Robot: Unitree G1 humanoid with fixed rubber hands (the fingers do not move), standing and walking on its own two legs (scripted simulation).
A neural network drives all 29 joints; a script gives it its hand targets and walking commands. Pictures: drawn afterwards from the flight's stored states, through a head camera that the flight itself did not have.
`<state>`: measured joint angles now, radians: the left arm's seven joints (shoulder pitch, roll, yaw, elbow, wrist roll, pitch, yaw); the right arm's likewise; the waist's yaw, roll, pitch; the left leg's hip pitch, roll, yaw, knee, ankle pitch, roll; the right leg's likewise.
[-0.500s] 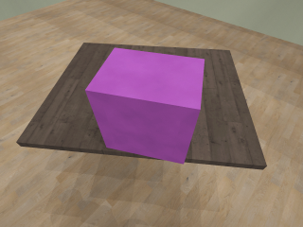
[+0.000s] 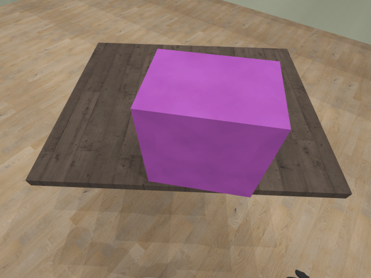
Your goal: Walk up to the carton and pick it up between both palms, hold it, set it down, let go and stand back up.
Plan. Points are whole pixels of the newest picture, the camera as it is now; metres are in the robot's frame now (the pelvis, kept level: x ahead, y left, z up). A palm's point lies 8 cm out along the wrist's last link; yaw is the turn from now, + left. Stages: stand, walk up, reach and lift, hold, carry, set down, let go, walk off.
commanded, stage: walk up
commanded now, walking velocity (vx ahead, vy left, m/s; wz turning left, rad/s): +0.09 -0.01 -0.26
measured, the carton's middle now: (206, 127) +0.42 +0.00 +0.08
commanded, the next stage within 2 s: none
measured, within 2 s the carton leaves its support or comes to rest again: neither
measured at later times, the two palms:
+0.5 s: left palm (102, 272) +0.14 +0.21 -0.12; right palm out of the picture -0.04 -0.17 -0.13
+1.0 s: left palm out of the picture +0.01 +0.21 -0.13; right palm out of the picture +0.02 -0.18 -0.13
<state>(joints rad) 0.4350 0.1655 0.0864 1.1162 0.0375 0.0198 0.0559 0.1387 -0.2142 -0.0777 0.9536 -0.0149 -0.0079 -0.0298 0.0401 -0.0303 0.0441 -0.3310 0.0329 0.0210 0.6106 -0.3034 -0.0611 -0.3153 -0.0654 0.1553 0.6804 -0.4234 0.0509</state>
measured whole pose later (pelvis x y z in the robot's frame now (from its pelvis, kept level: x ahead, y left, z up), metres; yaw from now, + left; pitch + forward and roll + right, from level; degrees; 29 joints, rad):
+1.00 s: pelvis +0.05 +0.02 +0.02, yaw -5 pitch -2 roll +0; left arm 0.33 0.09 0.00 1.18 0.00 -0.01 0.05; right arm 0.26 -0.09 0.00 1.20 -0.01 0.00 -0.05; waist 0.01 -0.02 0.06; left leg -0.07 0.04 0.11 0.41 -0.30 0.00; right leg -0.14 0.00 -0.05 0.43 -0.25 -0.02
